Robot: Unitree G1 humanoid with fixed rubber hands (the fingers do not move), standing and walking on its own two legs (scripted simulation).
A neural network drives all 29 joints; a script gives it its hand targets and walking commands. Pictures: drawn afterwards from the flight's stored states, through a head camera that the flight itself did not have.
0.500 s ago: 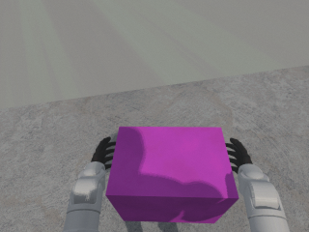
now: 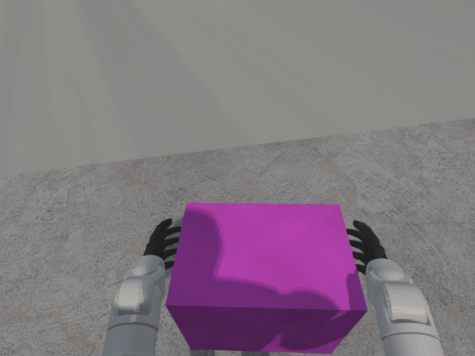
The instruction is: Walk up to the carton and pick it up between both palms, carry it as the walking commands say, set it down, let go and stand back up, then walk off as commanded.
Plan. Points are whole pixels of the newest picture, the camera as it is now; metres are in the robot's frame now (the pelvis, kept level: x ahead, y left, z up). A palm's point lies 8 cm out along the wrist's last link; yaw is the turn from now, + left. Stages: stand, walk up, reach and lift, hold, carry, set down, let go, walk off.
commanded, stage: set down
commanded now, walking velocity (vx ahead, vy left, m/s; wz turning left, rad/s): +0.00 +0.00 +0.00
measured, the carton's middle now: (261, 280) +0.27 +0.01 -0.07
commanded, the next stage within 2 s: none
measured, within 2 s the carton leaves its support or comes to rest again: neither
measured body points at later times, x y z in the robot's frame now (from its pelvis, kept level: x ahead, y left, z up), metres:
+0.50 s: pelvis +0.00 +0.01 -0.01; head +0.05 +0.00 +0.43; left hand +0.31 +0.20 -0.04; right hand +0.32 -0.18 -0.04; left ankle +0.02 +0.10 -0.74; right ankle +0.02 -0.08 -0.74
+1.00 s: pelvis -0.03 +0.02 -0.07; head +0.13 +0.02 +0.35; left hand +0.34 +0.21 -0.13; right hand +0.35 -0.17 -0.13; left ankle +0.02 +0.11 -0.74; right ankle +0.02 -0.08 -0.74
